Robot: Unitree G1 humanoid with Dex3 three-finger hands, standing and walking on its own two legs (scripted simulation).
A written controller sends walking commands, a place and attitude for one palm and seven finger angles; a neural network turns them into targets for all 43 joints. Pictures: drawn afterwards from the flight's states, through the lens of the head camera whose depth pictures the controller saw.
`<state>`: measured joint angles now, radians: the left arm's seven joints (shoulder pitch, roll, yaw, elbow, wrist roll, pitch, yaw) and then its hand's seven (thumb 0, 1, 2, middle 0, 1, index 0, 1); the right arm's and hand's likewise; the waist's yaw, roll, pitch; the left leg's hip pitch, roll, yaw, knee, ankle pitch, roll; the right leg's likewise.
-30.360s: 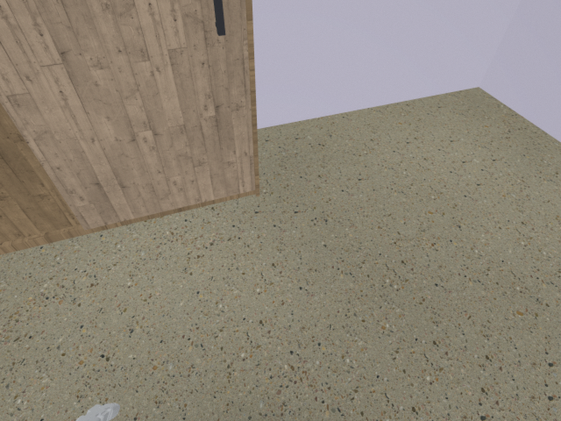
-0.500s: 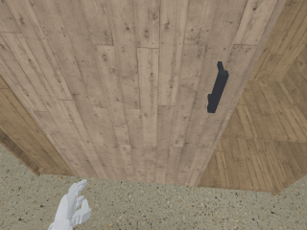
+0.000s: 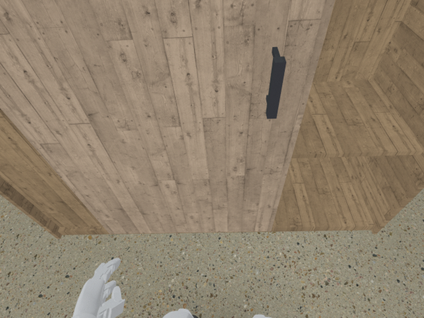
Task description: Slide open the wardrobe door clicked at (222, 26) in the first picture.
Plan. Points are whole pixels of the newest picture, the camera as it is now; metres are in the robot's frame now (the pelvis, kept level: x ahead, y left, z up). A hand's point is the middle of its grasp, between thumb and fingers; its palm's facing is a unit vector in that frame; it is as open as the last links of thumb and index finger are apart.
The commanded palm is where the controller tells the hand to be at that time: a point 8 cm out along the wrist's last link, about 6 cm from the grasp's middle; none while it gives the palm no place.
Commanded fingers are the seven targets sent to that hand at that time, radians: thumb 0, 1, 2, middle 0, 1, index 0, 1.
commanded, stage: stop stepping back and stand still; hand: right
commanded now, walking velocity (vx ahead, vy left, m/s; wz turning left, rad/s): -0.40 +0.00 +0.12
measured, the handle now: (273, 84) +0.56 -0.11 +0.14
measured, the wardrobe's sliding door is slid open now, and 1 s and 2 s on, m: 0.49 0.49 0.49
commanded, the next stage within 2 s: let the arm hang, fingers relaxed in 0.76 s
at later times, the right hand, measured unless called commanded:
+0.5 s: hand out of the picture +0.20 -0.25 +0.17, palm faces +0.32 +0.87 -0.38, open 7.4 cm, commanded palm +0.14 -0.29 +0.20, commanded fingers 0.00 -0.90 -0.90 0.20 0.30 0.20 0.30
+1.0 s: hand (360, 261) +0.23 -0.24 +0.00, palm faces -0.01 +0.90 -0.43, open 7.4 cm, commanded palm none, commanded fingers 0.00 -0.90 -0.90 0.20 0.30 0.20 0.30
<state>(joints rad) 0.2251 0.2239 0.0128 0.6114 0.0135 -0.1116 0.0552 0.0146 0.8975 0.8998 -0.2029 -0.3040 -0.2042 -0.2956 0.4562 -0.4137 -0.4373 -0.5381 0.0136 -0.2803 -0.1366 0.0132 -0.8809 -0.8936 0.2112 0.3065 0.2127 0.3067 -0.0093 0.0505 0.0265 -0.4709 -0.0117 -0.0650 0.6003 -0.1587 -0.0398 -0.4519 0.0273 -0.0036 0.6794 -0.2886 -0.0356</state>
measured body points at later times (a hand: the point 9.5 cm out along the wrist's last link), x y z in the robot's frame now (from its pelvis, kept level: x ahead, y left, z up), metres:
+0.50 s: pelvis -0.04 -0.01 +0.01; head -0.05 -0.04 +0.46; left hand +0.09 +0.25 -0.05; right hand +0.18 -0.30 +0.19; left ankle -0.14 +0.11 -0.71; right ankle +0.07 -0.08 -0.72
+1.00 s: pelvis -0.03 -0.03 +0.01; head -0.02 -0.02 +0.46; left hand +0.11 +0.23 -0.09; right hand +0.23 -0.29 +0.03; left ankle -0.08 +0.10 -0.69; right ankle +0.00 -0.11 -0.72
